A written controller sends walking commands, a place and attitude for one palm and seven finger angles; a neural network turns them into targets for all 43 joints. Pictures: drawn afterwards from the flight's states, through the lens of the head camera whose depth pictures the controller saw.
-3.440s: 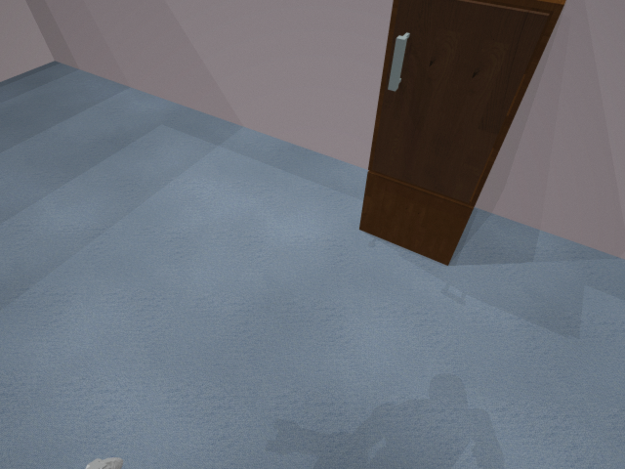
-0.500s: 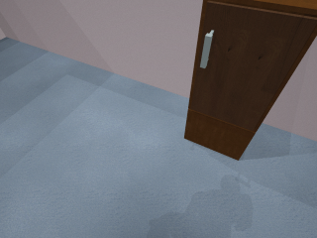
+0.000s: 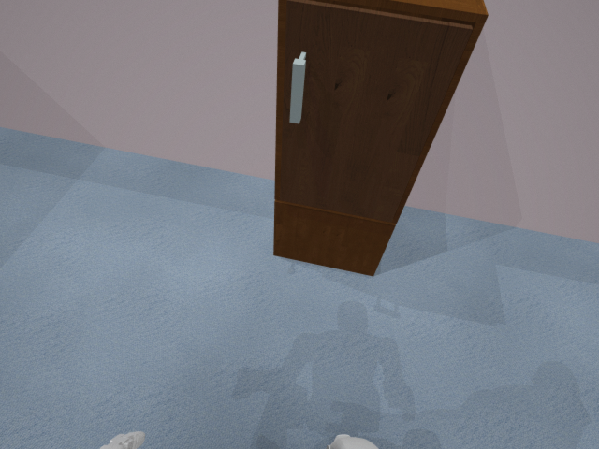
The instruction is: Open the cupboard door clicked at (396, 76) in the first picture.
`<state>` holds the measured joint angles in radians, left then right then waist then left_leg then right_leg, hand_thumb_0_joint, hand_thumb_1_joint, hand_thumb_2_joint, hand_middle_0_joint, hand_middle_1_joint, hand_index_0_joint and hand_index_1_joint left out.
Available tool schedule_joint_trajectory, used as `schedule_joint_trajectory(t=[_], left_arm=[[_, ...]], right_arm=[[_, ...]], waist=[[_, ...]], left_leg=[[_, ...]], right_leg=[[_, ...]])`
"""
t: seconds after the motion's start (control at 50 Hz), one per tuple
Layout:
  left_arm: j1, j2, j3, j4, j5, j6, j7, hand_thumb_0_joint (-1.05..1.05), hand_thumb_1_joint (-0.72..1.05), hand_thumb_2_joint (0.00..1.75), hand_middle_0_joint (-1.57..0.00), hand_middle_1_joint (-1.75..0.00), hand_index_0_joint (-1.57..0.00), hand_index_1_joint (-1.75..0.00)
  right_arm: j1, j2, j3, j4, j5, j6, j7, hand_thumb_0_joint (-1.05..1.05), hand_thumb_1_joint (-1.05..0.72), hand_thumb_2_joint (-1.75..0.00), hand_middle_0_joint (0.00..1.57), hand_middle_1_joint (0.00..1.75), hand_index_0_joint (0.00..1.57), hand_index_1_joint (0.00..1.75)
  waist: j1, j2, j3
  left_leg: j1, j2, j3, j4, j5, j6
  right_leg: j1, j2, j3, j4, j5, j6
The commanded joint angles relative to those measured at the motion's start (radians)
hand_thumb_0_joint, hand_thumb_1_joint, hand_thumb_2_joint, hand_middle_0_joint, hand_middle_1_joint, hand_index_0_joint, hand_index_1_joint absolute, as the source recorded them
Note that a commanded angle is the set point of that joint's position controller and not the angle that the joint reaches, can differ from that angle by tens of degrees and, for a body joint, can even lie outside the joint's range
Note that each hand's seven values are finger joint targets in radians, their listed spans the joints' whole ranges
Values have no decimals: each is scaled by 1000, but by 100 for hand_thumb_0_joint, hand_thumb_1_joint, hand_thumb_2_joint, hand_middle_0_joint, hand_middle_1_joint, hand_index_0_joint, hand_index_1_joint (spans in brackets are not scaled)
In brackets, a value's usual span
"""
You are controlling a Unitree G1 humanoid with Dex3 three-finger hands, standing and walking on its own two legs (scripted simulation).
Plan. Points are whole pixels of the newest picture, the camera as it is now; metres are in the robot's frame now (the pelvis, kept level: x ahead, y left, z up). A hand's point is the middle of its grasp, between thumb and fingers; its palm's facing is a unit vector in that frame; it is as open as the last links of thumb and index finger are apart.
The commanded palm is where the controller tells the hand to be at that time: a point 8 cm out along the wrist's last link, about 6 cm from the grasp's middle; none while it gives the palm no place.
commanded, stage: turn to face it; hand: left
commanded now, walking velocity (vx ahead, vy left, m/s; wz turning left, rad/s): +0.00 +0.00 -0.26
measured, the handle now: (299, 88) +0.84 +0.04 +0.02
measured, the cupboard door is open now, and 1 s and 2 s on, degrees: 0 0 0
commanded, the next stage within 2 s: take the last steps up to it in 0.10 s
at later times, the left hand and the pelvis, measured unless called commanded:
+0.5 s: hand out of the picture +0.07 +0.15 -0.16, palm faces -0.07 -0.97 -0.21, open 7.2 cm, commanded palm none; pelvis +0.02 -0.03 +0.01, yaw -7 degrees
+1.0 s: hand (217, 370) +0.26 +0.14 -0.16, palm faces -0.17 -0.97 -0.18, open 7.3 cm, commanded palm none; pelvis +0.16 -0.02 +0.01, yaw -11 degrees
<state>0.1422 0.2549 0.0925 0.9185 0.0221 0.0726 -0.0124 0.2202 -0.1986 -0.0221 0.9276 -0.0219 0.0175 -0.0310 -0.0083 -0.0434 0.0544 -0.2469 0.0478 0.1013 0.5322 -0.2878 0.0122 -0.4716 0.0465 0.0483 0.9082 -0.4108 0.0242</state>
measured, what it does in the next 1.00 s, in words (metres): walks ahead: right foot, then left foot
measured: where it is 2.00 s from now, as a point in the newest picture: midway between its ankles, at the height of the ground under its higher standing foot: (315, 439)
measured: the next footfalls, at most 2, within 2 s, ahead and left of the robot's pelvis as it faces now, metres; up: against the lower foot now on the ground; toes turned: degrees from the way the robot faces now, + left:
right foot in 0.26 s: +0.01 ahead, -0.13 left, +0.00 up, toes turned -10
left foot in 0.64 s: +0.15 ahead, +0.10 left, +0.00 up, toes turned +1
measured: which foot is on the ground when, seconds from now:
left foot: down 0.00-0.28, up 0.30-0.62, down 0.64-1.00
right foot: up 0.00-0.24, down 0.26-0.66, up 0.68-1.00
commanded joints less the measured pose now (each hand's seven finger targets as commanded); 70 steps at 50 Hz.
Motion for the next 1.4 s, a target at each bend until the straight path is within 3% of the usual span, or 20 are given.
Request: schedule_joint_trajectory(t=[0.0, 0.14, 0.2, 0.26, 0.32, 0.52, 0.58, 0.6, 0.64, 0.66, 0.7, 0.76, 0.94, 1.02, 1.04, 1.08, 1.1, 1.14, 1.2, 1.38], left_arm=[[21, 54, 9, -58, 2, -22, -9, 0, 90, 90, -20, -30, -20, -30], [-54, 10, -20, -65, -6, -31, -1, 0, 90, 90, -20, -30, -20, -30], [41, 18, -17, -23, -7, -48, 5, 0, 90, 90, -20, -30, -20, -30], [199, 188, 10, 40, 0, -66, 22, 0, 90, 90, -20, -30, -20, -30], [147, 92, -5, 48, -2, -82, 29, 0, 90, 90, -20, -30, -20, -30], [200, 87, -13, 123, 5, -118, 23, 0, 90, 90, -20, -30, -20, -30], [177, 76, -12, 137, -2, -110, 17, 0, 90, 90, -20, -30, -20, -30], [183, 46, -18, 135, -5, -106, 13, 0, 90, 90, -20, -30, -20, -30], [147, -34, -31, 82, -9, -106, 0, 0, 90, 90, -20, -30, -20, -30], [108, -7, -27, 75, 5, -99, 7, 0, 90, 90, -20, -30, -20, -30], [92, -11, -23, 96, 7, -104, -7, 0, 90, 90, -20, -30, -20, -30], [158, -54, -28, 126, 9, -96, -13, 0, 90, 90, -20, -30, -20, -30], [-16, -75, -32, 63, 3, -94, -10, 0, 90, 90, -20, -30, -20, -30], [79, -53, -20, 93, 6, -108, -6, 0, 90, 90, -20, -30, -20, -30], [191, -11, -12, 128, 8, -117, 0, 0, 90, 90, -20, -30, -20, -30], [409, 171, 25, 178, 1, -133, 19, 0, 90, 90, -20, -30, -20, -30], [359, 161, 21, 170, -10, -132, 24, 0, 90, 90, -20, -30, -20, -30], [188, 60, -2, 128, -9, -124, 34, 0, 90, 90, -20, -30, -20, -30], [86, -29, -40, 106, 1, -135, 42, 0, 90, 90, -20, -30, -20, -30], [97, 76, -9, 79, 3, -76, 59, 0, 90, 90, -20, -30, -20, -30]], right_arm=[[-23, -161, -43, -70, -8, -32, -12, 0, -90, -90, 20, 30, 20, 30], [112, -185, -67, 14, -7, -20, -2, 0, -90, -90, 20, 30, 20, 30], [100, -182, -68, 28, -1, -16, 4, 0, -90, -90, 20, 30, 20, 30], [-14, -68, -38, -32, 4, -10, 16, 0, -90, -90, 20, 30, 20, 30], [-32, -97, -49, 6, -8, -5, 26, 0, -90, -90, 20, 30, 20, 30], [-32, -40, -41, 28, -2, -39, 50, 0, -90, -90, 20, 30, 20, 30], [85, -45, -39, 74, -1, -55, 40, 0, -90, -90, 20, 30, 20, 30], [158, -72, -44, 103, 0, -63, 31, 0, -90, -90, 20, 30, 20, 30], [357, -235, -77, 139, -17, -64, 15, 0, -90, -90, 20, 30, 20, 30], [340, -207, -69, 149, -17, -63, 7, 0, -90, -90, 20, 30, 20, 30], [210, -116, -44, 114, -8, -73, 4, 0, -90, -90, 20, 30, 20, 30], [176, -70, -31, 124, -1, -98, -1, 0, -90, -90, 20, 30, 20, 30], [265, -46, -42, 194, -8, -85, 5, 0, -90, -90, 20, 30, 20, 30], [235, -55, -45, 199, -7, -74, 5, 0, -90, -90, 20, 30, 20, 30], [231, -42, -44, 203, 1, -76, 10, 0, -90, -90, 20, 30, 20, 30], [247, 25, -24, 154, 18, -77, 18, 0, -90, -90, 20, 30, 20, 30], [210, -3, -31, 154, 17, -66, 16, 0, -90, -90, 20, 30, 20, 30], [135, 10, -39, 145, 6, -57, 19, 0, -90, -90, 20, 30, 20, 30], [207, 58, -18, 178, 3, -33, 14, 0, -90, -90, 20, 30, 20, 30], [46, -18, -34, 79, 10, 15, 12, 0, -90, -90, 20, 30, 20, 30]], waist=[[20, 181, -53], [-50, 246, -81], [-4, 204, -115], [89, -197, -89], [44, -129, 28], [31, -90, 44], [-28, -34, 34], [-53, 64, 16], [-113, 383, -7], [-112, 358, 5], [-57, 165, 81], [-3, 115, 26], [-40, 167, 77], [23, 128, 29], [77, 52, -26], [123, -263, -196], [121, -202, -195], [64, -47, -26], [-26, -35, -14], [16, -97, -50]], left_leg=[[100, 238, -141, -228, 389, 115], [209, 269, -100, -135, 615, 128], [123, 241, -60, -54, 466, 64], [-347, 49, 34, 353, -361, -64], [-403, 79, -74, 542, -154, -49], [-188, 59, -4, 186, -62, -48], [75, 21, 53, -11, 45, -43], [205, 38, 18, -70, -6, -37], [286, 403, -512, -360, -329, 112], [226, 420, -563, -424, -418, 128], [119, 353, -404, -415, -301, 128], [129, 271, -177, -382, 48, 109], [150, 248, -51, -323, 290, 131], [91, 212, -11, -158, 321, 89], [22, 173, 24, -12, 319, 59], [-302, -12, 61, 546, -321, -8], [-305, 20, -52, 677, -317, 4], [-341, 90, -94, 721, -148, 8], [-189, 93, -76, 514, -67, -34], [-109, 10, -33, 170, -30, -55]], right_leg=[[-76, -56, -33, 211, -5, 32], [77, -59, -124, -181, -54, 19], [288, -49, -145, -465, 169, -1], [521, -438, 290, -650, 281, -194], [380, -344, 242, -722, 16, -207], [287, -310, 138, -706, 55, -201], [159, -244, 70, -613, -25, -151], [77, -192, 35, -505, -27, -125], [-144, -27, -152, 14, -154, -50], [-182, -63, -67, 188, -137, -61], [-203, -142, -39, 274, 29, -59], [-123, -158, -67, 200, 130, -27], [-45, -146, -159, -193, 155, -18], [215, -80, -218, -366, 225, -43], [389, -96, -182, -412, 261, -58], [686, -496, 341, -586, 384, -221], [576, -502, 363, -645, 257, -249], [357, -446, 229, -696, 104, -225], [199, -360, -29, -665, 569, -174], [293, -357, -44, -500, 827, -197]])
